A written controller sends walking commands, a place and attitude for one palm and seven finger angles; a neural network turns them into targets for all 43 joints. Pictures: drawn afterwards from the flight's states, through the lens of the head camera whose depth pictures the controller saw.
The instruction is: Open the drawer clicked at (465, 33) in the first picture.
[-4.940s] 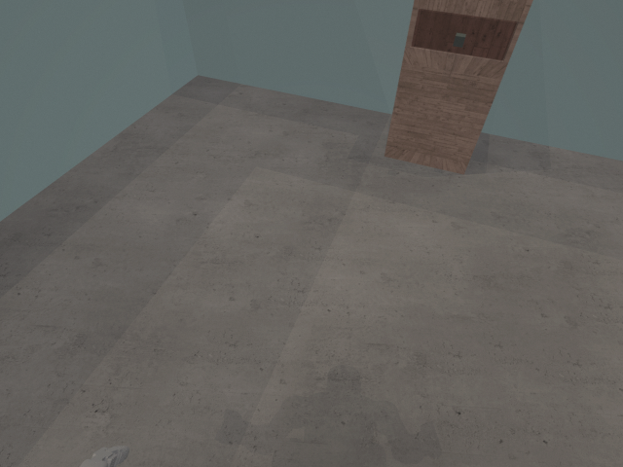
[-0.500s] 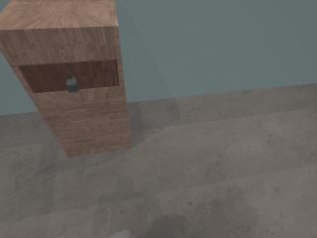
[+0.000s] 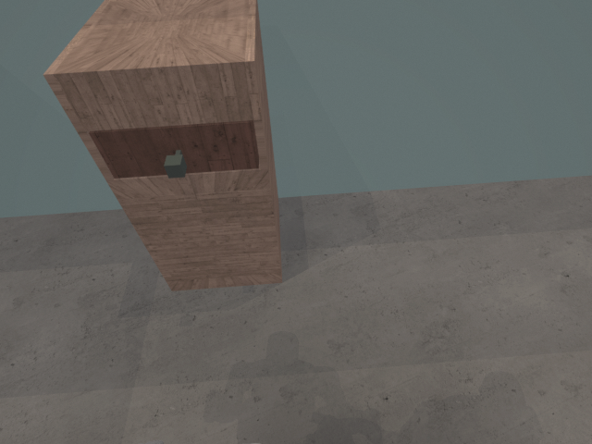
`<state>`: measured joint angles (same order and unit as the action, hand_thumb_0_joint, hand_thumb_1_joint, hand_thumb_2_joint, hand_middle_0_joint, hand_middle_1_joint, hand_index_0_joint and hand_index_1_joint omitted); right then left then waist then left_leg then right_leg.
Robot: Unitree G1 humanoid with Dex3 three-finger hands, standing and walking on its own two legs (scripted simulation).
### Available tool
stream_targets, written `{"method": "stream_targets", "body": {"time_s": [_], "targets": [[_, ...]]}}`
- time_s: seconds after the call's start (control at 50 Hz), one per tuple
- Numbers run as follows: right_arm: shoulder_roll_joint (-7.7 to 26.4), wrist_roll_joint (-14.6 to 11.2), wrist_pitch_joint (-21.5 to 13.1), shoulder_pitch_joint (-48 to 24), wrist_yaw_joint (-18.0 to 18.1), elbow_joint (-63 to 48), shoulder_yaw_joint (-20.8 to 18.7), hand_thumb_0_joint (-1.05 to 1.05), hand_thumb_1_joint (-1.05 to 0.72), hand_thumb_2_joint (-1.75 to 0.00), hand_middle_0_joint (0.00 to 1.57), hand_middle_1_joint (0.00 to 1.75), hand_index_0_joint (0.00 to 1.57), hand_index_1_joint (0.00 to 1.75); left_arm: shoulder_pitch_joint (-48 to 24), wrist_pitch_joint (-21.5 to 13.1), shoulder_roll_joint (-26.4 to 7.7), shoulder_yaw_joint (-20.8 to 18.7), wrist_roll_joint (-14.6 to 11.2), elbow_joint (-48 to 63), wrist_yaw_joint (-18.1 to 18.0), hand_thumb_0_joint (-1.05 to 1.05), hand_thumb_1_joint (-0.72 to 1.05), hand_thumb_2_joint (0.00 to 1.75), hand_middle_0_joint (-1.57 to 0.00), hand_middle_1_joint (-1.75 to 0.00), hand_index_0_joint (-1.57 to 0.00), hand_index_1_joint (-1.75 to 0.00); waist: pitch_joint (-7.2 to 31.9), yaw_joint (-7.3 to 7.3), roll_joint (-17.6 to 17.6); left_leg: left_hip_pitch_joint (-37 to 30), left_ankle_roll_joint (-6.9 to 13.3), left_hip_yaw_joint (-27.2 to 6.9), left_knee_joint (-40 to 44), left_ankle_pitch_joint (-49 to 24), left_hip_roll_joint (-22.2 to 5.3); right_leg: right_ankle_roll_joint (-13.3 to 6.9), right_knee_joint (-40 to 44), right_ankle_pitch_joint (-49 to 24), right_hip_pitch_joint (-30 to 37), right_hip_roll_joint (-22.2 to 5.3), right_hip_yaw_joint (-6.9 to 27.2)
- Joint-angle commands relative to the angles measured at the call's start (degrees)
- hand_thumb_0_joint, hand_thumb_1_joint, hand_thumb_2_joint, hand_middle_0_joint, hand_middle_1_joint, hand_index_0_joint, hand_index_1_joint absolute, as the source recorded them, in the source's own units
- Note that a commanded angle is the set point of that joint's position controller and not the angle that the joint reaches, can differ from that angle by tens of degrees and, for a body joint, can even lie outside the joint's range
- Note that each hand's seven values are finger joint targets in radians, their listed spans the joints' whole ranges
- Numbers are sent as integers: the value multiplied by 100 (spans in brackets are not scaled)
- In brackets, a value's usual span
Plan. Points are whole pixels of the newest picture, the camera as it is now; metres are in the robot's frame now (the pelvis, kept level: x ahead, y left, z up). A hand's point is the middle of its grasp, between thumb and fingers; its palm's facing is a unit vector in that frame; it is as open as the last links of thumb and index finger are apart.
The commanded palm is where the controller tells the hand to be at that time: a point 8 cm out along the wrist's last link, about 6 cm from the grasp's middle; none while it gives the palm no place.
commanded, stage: take the last steps up to it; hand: left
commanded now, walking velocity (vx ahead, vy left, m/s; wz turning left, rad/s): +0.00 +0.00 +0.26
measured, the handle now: (176, 161) +0.74 +0.34 -0.09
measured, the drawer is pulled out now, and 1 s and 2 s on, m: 0.00 0.00 0.00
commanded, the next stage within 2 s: come to a stop and stand still in 1.00 s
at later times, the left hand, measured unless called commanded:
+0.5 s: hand out of the picture -0.06 +0.25 -0.17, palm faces +0.20 -0.96 -0.20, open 7.3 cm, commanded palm none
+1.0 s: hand (178, 355) +0.29 +0.24 -0.16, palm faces +0.14 -0.97 -0.18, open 7.3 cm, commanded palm none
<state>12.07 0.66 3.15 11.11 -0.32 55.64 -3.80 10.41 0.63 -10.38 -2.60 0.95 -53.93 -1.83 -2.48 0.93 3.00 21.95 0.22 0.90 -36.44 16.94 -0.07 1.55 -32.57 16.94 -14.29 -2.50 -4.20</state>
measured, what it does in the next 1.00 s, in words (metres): walks ahead: left foot, then right foot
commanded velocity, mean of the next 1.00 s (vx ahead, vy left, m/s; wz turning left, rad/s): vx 0.26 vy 0.03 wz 0.03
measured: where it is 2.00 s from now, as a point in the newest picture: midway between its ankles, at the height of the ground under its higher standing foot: outside the picture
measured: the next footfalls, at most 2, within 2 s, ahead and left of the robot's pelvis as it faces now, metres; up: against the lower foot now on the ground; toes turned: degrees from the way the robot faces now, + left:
left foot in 0.40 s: +0.02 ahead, +0.16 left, +0.00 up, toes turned +14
right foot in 0.88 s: +0.30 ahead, -0.02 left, +0.00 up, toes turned -1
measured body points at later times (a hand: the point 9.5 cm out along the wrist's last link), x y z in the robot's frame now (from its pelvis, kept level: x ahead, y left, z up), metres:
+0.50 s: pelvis +0.02 +0.06 +0.01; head +0.02 +0.08 +0.46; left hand -0.07 +0.30 -0.15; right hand +0.12 -0.17 -0.13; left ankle -0.02 +0.15 -0.73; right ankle +0.01 -0.09 -0.68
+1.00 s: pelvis +0.20 +0.06 +0.00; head +0.22 +0.04 +0.44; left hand +0.28 +0.29 -0.14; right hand +0.13 -0.16 -0.16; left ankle +0.05 +0.16 -0.64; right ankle +0.26 -0.02 -0.73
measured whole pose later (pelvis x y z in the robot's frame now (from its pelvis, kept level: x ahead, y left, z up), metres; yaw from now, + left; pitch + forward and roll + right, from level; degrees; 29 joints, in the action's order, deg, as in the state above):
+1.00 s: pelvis +0.20 +0.06 +0.00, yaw +8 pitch -2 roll +0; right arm 7.7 0.3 -0.9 23.7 1.0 66.7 -2.1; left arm 6.5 -4.1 -7.8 -2.1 0.5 -57.2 -0.2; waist -5.1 2.3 1.7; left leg 15.4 1.1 2.6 -67.5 26.9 -2.5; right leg -4.2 -35.4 14.6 -19.1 -1.4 -9.2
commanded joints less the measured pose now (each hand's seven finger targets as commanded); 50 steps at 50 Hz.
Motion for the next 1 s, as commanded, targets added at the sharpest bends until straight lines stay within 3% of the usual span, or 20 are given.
{"method": "stream_targets", "body": {"time_s": [0.0, 0.04, 0.08, 0.14, 0.24, 0.3, 0.34, 0.36, 0.38, 0.4, 0.44, 0.5, 0.58, 0.76, 0.82, 0.84, 0.86, 0.88, 0.9, 0.98], "targets": [[459, 51, 8, -205, -12, -510, -190, 0, -90, -90, 20, 30, 20, 30, 206, -99, -1221, -258, 64, 365, -88, 0, 90, 90, -20, -30, -20, -30, 10, -121, -1632, 861, -151, -402, -2543, 1183, -119, -978, 1919, -753, -239, -2063, 1589], [467, 52, 16, 38, -36, -314, -202, 0, -90, -90, 20, 30, 20, 30, -27, -96, -960, -175, 40, 390, -76, 0, 90, 90, -20, -30, -20, -30, -187, 48, -1367, 909, -231, -236, -3042, 647, -209, -783, 1694, -1241, -204, -1639, 960], [370, 41, -22, 125, -41, -209, -137, 0, -90, -90, 20, 30, 20, 30, 203, -155, -906, -158, 58, 313, -46, 0, 90, 90, -20, -30, -20, -30, -30, -29, -1217, 832, -318, -74, -2714, 520, -200, -717, 1551, -1573, 240, -1496, 598], [338, 64, -80, -216, -88, -288, -111, 0, -90, -90, 20, 30, 20, 30, 845, -218, -966, -196, 63, 38, -12, 0, 90, 90, -20, -30, -20, -30, 36, -360, -1158, 980, -365, 97, -2093, 525, -280, -755, 1760, -720, 884, -1666, 814], [294, 50, -200, -606, -156, -442, -46, 0, -90, -90, 20, 30, 20, 30, 1173, -285, -1167, -268, 124, -237, 39, 0, 90, 90, -20, -30, -20, -30, -72, -553, -1278, 704, -252, 256, -855, 948, -403, -937, 2007, 381, 997, -2013, 1120], [218, 36, -284, -106, -146, -292, 10, 0, -90, -90, 20, 30, 20, 30, 961, -252, -1236, -271, 106, -314, 82, 0, 90, 90, -20, -30, -20, -30, 35, -319, -1367, -425, -158, 562, 258, 626, -220, -749, 1757, 544, 449, -1729, 669], [369, 26, -363, 593, -89, -12, -7, 0, -90, -90, 20, 30, 20, 30, 744, -204, -1081, -238, 35, -334, 122, 0, 90, 90, -20, -30, -20, -30, 161, 16, -687, -1941, -125, 692, 1271, 87, -120, -366, 1115, 1012, -520, -1250, 84], [738, 52, -401, 1093, -22, 120, -95, 0, -90, -90, 20, 30, 20, 30, 653, -169, -808, -180, 5, -246, 151, 0, 90, 90, -20, -30, -20, -30, 334, 273, 409, -2689, 143, -395, 1709, 738, -889, -101, 84, 1244, -1371, -820, -353], [1280, 100, -407, 1589, 17, 222, -220, 0, -90, -90, 20, 30, 20, 30, 386, -155, -415, -88, 10, -25, 187, 0, 90, 90, -20, -30, -20, -30, 95, 493, 1812, -2725, 667, -2109, 2564, 1566, -2072, 135, -1419, 1698, -2348, -163, -834], [1326, 108, -389, 1717, 58, 274, -209, 0, -90, -90, 20, 30, 20, 30, -33, -175, -478, -77, 61, 113, 176, 0, 90, 90, -20, -30, -20, -30, -314, 559, 1313, -2303, 1021, -2369, 2853, 1731, -2378, -15, -2221, 1668, -2667, -278, -251], [875, 80, -461, 1200, 114, 235, -73, 0, -90, -90, 20, 30, 20, 30, -57, -173, -503, -104, 93, -57, 232, 0, 90, 90, -20, -30, -20, -30, -530, 319, 834, -1793, 955, -1892, 2873, 1556, -2025, -96, -2922, 941, -2634, -541, 66], [540, 49, -594, 910, 151, 218, 73, 0, -90, -90, 20, 30, 20, 30, 402, -174, -395, -79, 75, -378, 295, 0, 90, 90, -20, -30, -20, -30, -578, 14, 357, -1652, 779, -850, 2782, -226, -1507, -15, -3027, 9, -2251, -561, 92], [417, 2, -719, 1299, 200, 442, 84, 0, -90, -90, 20, 30, 20, 30, 385, -133, -360, -79, 54, -412, 265, 0, 90, 90, -20, -30, -20, -30, -372, -52, 106, -2159, 909, -501, 2672, -1902, -1476, 98, -2852, -329, -2379, -507, 92], [348, 91, -714, 1861, 241, 888, 84, 0, -90, -90, 20, 30, 20, 30, -767, -202, -155, -39, 8, 29, 282, 0, 90, 90, -20, -30, -20, -30, -703, 206, 278, -2423, 929, -193, 2223, -3096, -1600, -157, -852, -244, -1981, -298, -166], [457, 57, -697, 1717, 239, 927, 74, 0, -90, -90, 20, 30, 20, 30, 132, -293, -269, -92, 17, -209, 258, 0, 90, 90, -20, -30, -20, -30, -207, -247, 107, -2157, 709, 130, 1111, -4436, -1386, -370, -99, -455, -363, 154, -470], [437, 16, -710, 1660, 218, 929, 68, 0, -90, -90, 20, 30, 20, 30, 891, -355, -484, -160, 38, -449, 223, 0, 90, 90, -20, -30, -20, -30, 194, -599, -163, -1617, 513, 245, 182, -4188, -1202, -423, 236, -922, 849, 108, -316], [251, -49, -731, 1714, 168, 826, 86, 0, -90, -90, 20, 30, 20, 30, 1678, -448, -933, -295, 93, -670, 160, 0, 90, 90, -20, -30, -20, -30, 839, -876, -908, -398, 239, 553, -1348, -2621, -709, -848, 343, -1467, 2316, -963, 946], [43, -83, -746, 1949, 165, 686, 108, 0, -90, -90, 20, 30, 20, 30, 2143, -457, -1436, -401, 22, -765, 127, 0, 90, 90, -20, -30, -20, -30, 1490, -784, -1818, 564, 17, 571, -3219, 1449, 61, -1547, 1053, -2679, 3006, -2455, 3042], [184, -87, -708, 1564, 190, 624, 81, 0, -90, -90, 20, 30, 20, 30, 1925, -420, -1392, -385, -59, -736, 99, 0, 90, 90, -20, -30, -20, -30, 1204, -808, -1080, 811, 122, -45, -3904, 1635, -158, -1783, 1298, -2563, 2599, -2462, 2958], [-211, 38, -489, 1165, 109, 597, 106, 0, -90, -90, 20, 30, 20, 30, 409, -444, -524, -123, -13, -418, 29, 0, 90, 90, -20, -30, -20, -30, -182, -80, -353, 519, 31, -167, -3435, 414, -763, -1187, 1935, -1448, -133, -1747, 1313]]}}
